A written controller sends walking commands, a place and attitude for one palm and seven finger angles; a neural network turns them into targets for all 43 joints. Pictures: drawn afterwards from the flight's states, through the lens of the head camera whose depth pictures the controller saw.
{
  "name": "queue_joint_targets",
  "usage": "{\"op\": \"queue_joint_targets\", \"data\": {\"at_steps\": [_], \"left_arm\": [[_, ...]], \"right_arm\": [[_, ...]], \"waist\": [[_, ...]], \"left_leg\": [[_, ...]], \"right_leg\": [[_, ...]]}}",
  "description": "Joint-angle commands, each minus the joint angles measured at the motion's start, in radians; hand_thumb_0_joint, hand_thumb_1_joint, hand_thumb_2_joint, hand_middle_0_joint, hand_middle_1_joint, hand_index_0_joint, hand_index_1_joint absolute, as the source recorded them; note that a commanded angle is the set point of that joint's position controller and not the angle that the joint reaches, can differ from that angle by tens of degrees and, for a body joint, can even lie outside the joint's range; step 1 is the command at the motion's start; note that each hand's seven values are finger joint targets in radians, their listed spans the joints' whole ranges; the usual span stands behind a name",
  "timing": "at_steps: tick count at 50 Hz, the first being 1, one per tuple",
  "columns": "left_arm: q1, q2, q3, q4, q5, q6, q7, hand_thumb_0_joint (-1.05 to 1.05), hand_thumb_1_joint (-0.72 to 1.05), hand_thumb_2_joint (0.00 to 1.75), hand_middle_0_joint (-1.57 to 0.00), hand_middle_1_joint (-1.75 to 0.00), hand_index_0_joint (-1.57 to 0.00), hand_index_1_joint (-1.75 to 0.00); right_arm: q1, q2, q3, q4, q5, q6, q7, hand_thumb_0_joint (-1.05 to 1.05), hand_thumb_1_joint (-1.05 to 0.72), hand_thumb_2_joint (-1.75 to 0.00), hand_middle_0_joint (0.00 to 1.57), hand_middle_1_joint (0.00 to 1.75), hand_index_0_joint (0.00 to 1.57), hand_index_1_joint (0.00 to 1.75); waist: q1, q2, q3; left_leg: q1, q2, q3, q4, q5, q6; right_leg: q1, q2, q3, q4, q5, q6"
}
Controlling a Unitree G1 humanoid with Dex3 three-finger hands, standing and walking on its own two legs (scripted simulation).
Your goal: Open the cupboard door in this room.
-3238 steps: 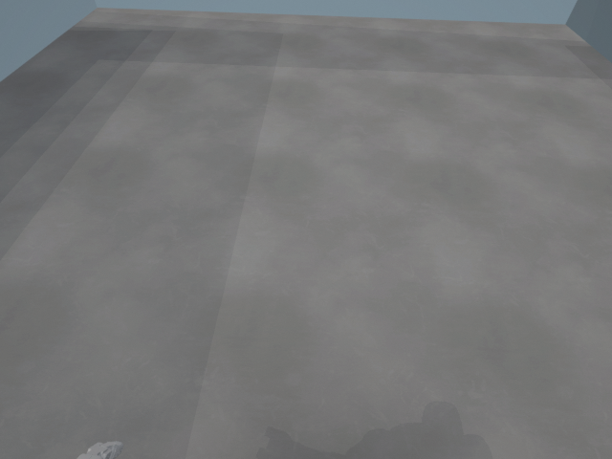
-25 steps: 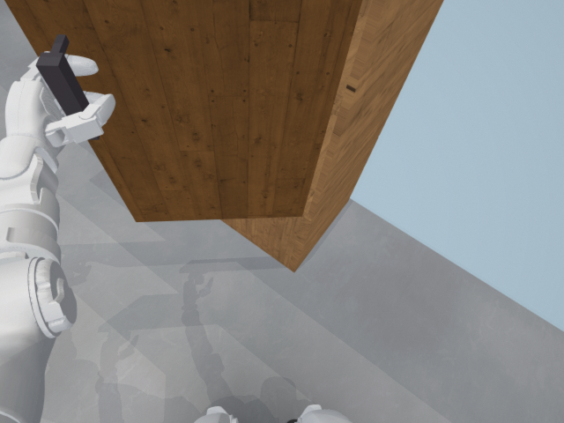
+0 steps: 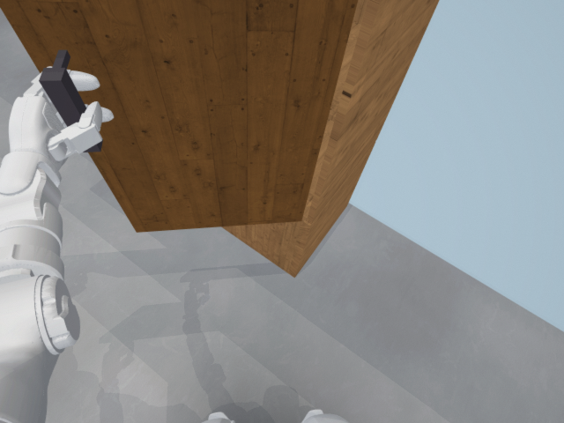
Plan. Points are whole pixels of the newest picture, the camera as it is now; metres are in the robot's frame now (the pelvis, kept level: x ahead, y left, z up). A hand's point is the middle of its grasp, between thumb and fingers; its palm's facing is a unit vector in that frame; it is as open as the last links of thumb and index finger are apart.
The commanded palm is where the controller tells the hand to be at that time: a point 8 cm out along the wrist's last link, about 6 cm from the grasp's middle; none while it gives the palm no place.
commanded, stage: pull the door open along its arc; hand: left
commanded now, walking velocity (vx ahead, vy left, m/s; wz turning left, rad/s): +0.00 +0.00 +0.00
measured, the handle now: (78, 103) +0.54 +0.25 +0.12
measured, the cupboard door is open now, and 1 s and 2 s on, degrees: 42 87 84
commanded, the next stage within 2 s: open thumb and fingers to let go in 0.84 s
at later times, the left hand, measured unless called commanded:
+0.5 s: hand (126, 219) +0.35 +0.16 +0.11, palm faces +0.37 -0.93 +0.04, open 5.8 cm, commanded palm +0.29 +0.22 +0.11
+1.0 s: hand (210, 297) +0.26 +0.07 +0.12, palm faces +0.44 -0.90 +0.01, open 6.0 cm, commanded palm +0.22 +0.12 +0.11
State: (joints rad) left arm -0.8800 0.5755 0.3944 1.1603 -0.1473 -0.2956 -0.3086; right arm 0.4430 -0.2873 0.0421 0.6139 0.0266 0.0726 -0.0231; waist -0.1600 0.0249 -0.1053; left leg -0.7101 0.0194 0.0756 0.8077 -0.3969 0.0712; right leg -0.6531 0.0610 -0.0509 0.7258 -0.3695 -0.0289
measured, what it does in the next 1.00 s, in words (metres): shifts its weight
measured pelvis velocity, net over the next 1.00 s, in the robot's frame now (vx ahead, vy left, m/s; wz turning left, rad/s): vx -0.01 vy -0.05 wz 0.07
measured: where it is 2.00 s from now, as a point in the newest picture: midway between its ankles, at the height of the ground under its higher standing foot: outside the picture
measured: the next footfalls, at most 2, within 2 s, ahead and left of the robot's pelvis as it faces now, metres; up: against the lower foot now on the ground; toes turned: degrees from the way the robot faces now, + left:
none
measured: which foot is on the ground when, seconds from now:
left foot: down 0.00-1.00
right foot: down 0.00-1.00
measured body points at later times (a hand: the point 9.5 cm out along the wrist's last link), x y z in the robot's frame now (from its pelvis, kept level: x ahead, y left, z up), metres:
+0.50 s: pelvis +0.00 -0.01 +0.02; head +0.01 -0.01 +0.47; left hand +0.33 +0.21 +0.11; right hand +0.17 -0.23 -0.07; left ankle -0.01 +0.07 -0.71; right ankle -0.02 -0.11 -0.70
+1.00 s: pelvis -0.01 -0.05 +0.02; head -0.02 -0.08 +0.47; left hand +0.23 +0.11 +0.12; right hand +0.17 -0.27 -0.08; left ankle -0.01 +0.07 -0.70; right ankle -0.02 -0.11 -0.71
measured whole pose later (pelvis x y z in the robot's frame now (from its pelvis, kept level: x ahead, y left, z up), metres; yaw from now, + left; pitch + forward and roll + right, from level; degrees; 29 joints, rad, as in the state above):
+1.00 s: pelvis -0.01 -0.05 +0.02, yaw +4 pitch +0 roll +1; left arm 0.20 -0.06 -0.16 -0.11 0.00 -0.02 0.49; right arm 0.21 -0.21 0.02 0.60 -0.04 0.04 -0.01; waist -0.01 0.05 -0.05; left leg -0.31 0.00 0.02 0.63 -0.32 0.00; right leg -0.27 0.05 -0.10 0.62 -0.36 -0.09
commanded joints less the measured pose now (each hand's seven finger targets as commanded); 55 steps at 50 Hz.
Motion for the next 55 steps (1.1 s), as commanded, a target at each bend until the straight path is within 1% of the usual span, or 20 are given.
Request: {"op": "queue_joint_targets", "data": {"at_steps": [1,4,7,9,10,11,13,16,17,23,26,27,30,32,36,44,46,47,52,55], "left_arm": [[-0.206,0.196,0.023,-0.277,-0.054,-0.037,-0.027,0.0,0.9,0.9,-0.4,-1.35,-0.4,-1.35],[-0.084,0.161,0.018,-0.408,-0.08,-0.017,-0.025,0.0,0.9,0.9,-0.4,-1.35,-0.4,-1.35],[0.078,0.097,-0.006,-0.516,-0.109,0.02,-0.015,0.0,0.9,0.9,-0.4,-1.35,-0.4,-1.35],[0.176,0.067,-0.017,-0.625,-0.119,0.041,-0.005,0.0,0.9,0.9,-0.4,-1.35,-0.4,-1.35],[0.176,0.062,0.11,-0.72,-0.166,0.065,0.127,0.0,0.9,0.9,-0.4,-1.35,-0.4,-1.35],[0.249,-0.025,0.046,-0.77,-0.156,0.091,0.202,0.0,0.9,0.9,-0.4,-1.35,-0.4,-1.35],[0.365,-0.06,0.061,-0.877,-0.121,0.119,0.325,0.0,0.9,0.9,-0.4,-1.35,-0.4,-1.35],[0.448,-0.163,-0.018,-1.045,-0.042,0.155,0.465,0.0,0.9,0.9,-0.4,-1.35,-0.4,-1.35],[0.466,-0.177,-0.031,-1.067,-0.023,0.166,0.51,0.0,0.9,0.9,-0.4,-1.35,-0.4,-1.35],[0.474,-0.315,-0.146,-1.186,0.048,0.209,0.668,0.0,0.9,0.9,-0.4,-1.35,-0.4,-1.35],[0.497,-0.381,-0.208,-1.212,0.067,0.218,0.712,0.0,0.9,0.9,-0.4,-1.35,-0.4,-1.35],[0.517,-0.391,-0.23,-1.227,0.079,0.216,0.719,0.0,0.9,0.9,-0.4,-1.35,-0.4,-1.35],[0.571,-0.453,-0.298,-1.277,0.093,0.219,0.732,0.0,0.9,0.9,-0.4,-1.35,-0.4,-1.35],[0.58,-0.448,-0.308,-1.303,0.101,0.218,0.735,0.0,0.9,0.9,-0.4,-1.35,-0.4,-1.35],[0.718,-0.529,-0.394,-1.41,0.103,0.216,0.735,0.0,0.9,0.9,-0.4,-1.35,-0.4,-1.35],[0.925,-0.633,-0.55,-1.556,0.148,0.211,0.776,0.0,0.9,0.9,-0.4,-1.35,-0.4,-1.35],[0.861,-0.611,-0.545,-1.546,0.169,0.207,0.798,0.0,0.9,0.9,-0.4,-1.35,-0.4,-1.35],[0.776,-0.563,-0.511,-1.521,0.18,0.205,0.813,0.0,0.9,0.9,-0.4,-1.35,-0.4,-1.35],[0.766,-0.541,-0.455,-1.445,0.157,0.186,0.797,0.0,0.55,0.75,-0.38,-1.31,-0.38,-1.31],[0.726,-0.544,-0.445,-1.411,0.116,0.181,0.759,0.0,0.34,0.66,-0.36,-1.29,-0.36,-1.29]], "right_arm": [[0.094,-0.175,-0.073,-0.106,0.008,-0.012,-0.01,0.0,-0.9,-0.9,0.2,0.3,0.2,0.3],[0.065,-0.166,-0.078,-0.135,0.017,-0.017,-0.003,0.0,-0.9,-0.9,0.2,0.3,0.2,0.3],[0.027,-0.155,-0.08,-0.164,0.029,-0.028,0.001,0.0,-0.9,-0.9,0.2,0.3,0.2,0.3],[-0.009,-0.146,-0.08,-0.184,0.034,-0.039,0.003,0.0,-0.9,-0.9,0.2,0.3,0.2,0.3],[-0.052,-0.115,-0.078,-0.192,0.027,-0.055,0.01,0.0,-0.9,-0.9,0.2,0.3,0.2,0.3],[-0.07,-0.114,-0.077,-0.195,0.025,-0.071,0.018,0.0,-0.9,-0.9,0.2,0.3,0.2,0.3],[-0.085,-0.106,-0.079,-0.188,0.017,-0.09,0.03,0.0,-0.9,-0.9,0.2,0.3,0.2,0.3],[-0.133,-0.089,-0.078,-0.182,0.004,-0.094,0.04,0.0,-0.9,-0.9,0.2,0.3,0.2,0.3],[-0.142,-0.089,-0.077,-0.178,-0.002,-0.09,0.038,0.0,-0.9,-0.9,0.2,0.3,0.2,0.3],[-0.258,-0.051,-0.059,-0.179,-0.018,-0.066,0.009,0.0,-0.9,-0.9,0.2,0.3,0.2,0.3],[-0.295,-0.036,-0.048,-0.174,-0.025,-0.06,0.001,0.0,-0.9,-0.9,0.2,0.3,0.2,0.3],[-0.301,-0.037,-0.051,-0.176,-0.03,-0.059,-0.003,0.0,-0.9,-0.9,0.2,0.3,0.2,0.3],[-0.326,-0.021,-0.044,-0.18,-0.034,-0.056,-0.003,0.0,-0.9,-0.9,0.2,0.3,0.2,0.3],[-0.337,-0.021,-0.044,-0.177,-0.038,-0.052,-0.008,0.0,-0.9,-0.9,0.2,0.3,0.2,0.3],[-0.361,-0.007,-0.043,-0.195,-0.041,-0.058,-0.001,0.0,-0.9,-0.9,0.2,0.3,0.2,0.3],[-0.383,0.003,-0.047,-0.214,-0.055,-0.081,0.019,0.0,-0.9,-0.9,0.2,0.3,0.2,0.3],[-0.387,0.003,-0.046,-0.201,-0.058,-0.084,0.015,0.0,-0.9,-0.9,0.2,0.3,0.2,0.3],[-0.39,0.001,-0.043,-0.183,-0.062,-0.082,0.006,0.0,-0.9,-0.9,0.2,0.3,0.2,0.3],[-0.413,0.018,-0.041,-0.159,-0.06,-0.08,-0.012,0.0,-0.9,-0.9,0.2,0.3,0.2,0.3],[-0.424,0.019,-0.035,-0.153,-0.053,-0.078,-0.02,0.0,-0.9,-0.9,0.2,0.3,0.2,0.3]], "waist": [[0.067,0.051,-0.409],[0.096,0.075,-0.432],[0.114,0.034,-0.379],[0.13,0.054,-0.365],[0.218,0.038,-0.348],[0.191,0.042,-0.333],[0.203,0.006,-0.321],[0.19,0.038,-0.314],[0.183,-0.015,-0.293],[0.179,-0.017,-0.227],[0.176,-0.037,-0.183],[0.167,-0.062,-0.179],[0.171,-0.044,-0.158],[0.163,-0.057,-0.151],[0.177,-0.033,-0.148],[0.169,-0.082,-0.099],[0.155,-0.112,-0.075],[0.142,-0.125,-0.046],[0.169,-0.122,-0.064],[0.168,-0.099,-0.059]], "left_leg": [[0.366,0.012,-0.105,-0.066,0.523,-0.031],[0.414,0.016,-0.104,-0.076,0.595,-0.034],[0.403,0.016,-0.093,-0.092,0.618,-0.028],[0.421,0.018,-0.093,-0.107,0.62,-0.033],[0.377,0.008,-0.094,-0.119,0.611,-0.043],[0.392,0.01,-0.089,-0.134,0.59,-0.05],[0.391,0.014,-0.084,-0.14,0.615,-0.053],[0.43,0.019,-0.08,-0.149,0.625,-0.065],[0.416,0.02,-0.084,-0.153,0.594,-0.061],[0.422,0.003,-0.075,-0.201,0.409,-0.057],[0.429,-0.002,-0.079,-0.221,0.353,-0.059],[0.435,-0.002,-0.076,-0.219,0.336,-0.052],[0.454,-0.007,-0.074,-0.231,0.338,-0.052],[0.462,-0.011,-0.071,-0.23,0.325,-0.047],[0.482,-0.013,-0.066,-0.235,0.345,-0.048],[0.471,-0.018,-0.079,-0.217,0.315,-0.042],[0.452,-0.026,-0.083,-0.206,0.274,-0.04],[0.444,-0.031,-0.085,-0.196,0.243,-0.036],[0.429,-0.04,-0.085,-0.197,0.206,-0.039],[0.428,-0.042,-0.086,-0.21,0.193,-0.043]], "right_leg": [[0.165,0.004,0.022,-0.05,0.438,0.01],[0.189,0.003,0.019,-0.051,0.462,0.008],[0.229,0.0,0.017,-0.065,0.489,0.007],[0.234,-0.003,0.014,-0.067,0.483,0.008],[0.252,-0.002,0.002,-0.077,0.456,0.009],[0.255,-0.002,-0.002,-0.08,0.44,0.013],[0.279,-0.005,-0.006,-0.079,0.459,0.014],[0.291,-0.013,-0.002,-0.079,0.456,0.013],[0.304,-0.014,-0.002,-0.086,0.447,0.012],[0.36,-0.038,0.018,-0.139,0.384,0.003],[0.37,-0.045,0.02,-0.169,0.336,0.0],[0.377,-0.048,0.027,-0.183,0.328,0.004],[0.398,-0.055,0.03,-0.196,0.345,0.0],[0.411,-0.063,0.043,-0.217,0.345,0.003],[0.439,-0.07,0.047,-0.217,0.393,0.003],[0.426,-0.09,0.07,-0.227,0.402,0.016],[0.403,-0.1,0.095,-0.249,0.347,0.022],[0.377,-0.106,0.115,-0.274,0.283,0.024],[0.411,-0.135,0.178,-0.329,0.219,0.034],[0.43,-0.145,0.189,-0.344,0.218,0.039]]}}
